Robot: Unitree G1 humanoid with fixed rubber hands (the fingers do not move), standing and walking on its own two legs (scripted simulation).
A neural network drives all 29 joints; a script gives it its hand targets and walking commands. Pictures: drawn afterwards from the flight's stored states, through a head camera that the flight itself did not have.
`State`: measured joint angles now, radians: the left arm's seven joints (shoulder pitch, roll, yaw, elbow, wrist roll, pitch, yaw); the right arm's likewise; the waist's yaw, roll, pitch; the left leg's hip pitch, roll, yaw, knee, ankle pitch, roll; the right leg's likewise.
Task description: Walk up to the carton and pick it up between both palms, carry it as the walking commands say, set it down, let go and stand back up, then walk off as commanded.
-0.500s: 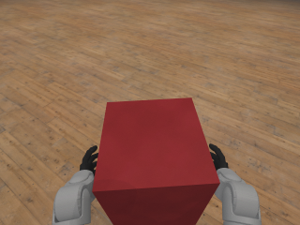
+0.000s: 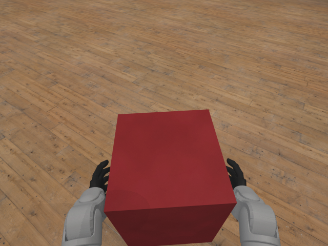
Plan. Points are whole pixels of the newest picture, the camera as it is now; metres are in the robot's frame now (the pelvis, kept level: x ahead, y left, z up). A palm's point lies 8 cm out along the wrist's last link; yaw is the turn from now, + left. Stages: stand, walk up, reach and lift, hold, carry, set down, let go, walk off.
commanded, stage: carry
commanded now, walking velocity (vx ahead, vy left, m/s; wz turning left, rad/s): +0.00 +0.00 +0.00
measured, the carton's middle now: (167, 181) +0.31 +0.00 -0.01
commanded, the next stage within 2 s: none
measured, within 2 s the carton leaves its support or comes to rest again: neither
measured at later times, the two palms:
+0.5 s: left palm (98, 192) +0.26 +0.17 +0.03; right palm (233, 190) +0.26 -0.16 +0.03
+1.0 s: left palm (98, 192) +0.26 +0.17 +0.03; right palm (234, 190) +0.26 -0.16 +0.03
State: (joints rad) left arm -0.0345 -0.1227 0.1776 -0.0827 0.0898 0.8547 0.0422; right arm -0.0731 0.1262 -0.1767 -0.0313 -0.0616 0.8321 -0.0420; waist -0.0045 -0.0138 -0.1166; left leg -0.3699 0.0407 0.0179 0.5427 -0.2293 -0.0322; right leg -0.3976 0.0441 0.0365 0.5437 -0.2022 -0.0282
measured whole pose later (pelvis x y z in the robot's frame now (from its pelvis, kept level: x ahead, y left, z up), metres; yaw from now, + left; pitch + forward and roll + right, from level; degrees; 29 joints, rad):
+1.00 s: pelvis +0.00 +0.00 +0.00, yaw +0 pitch +3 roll +0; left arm -0.04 -0.11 0.17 -0.03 0.08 0.79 0.04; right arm -0.07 0.13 -0.18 0.00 -0.06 0.79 -0.05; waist 0.00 -0.01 -0.10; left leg -0.37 0.04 0.02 0.54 -0.23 -0.03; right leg -0.39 0.04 0.04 0.53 -0.20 -0.02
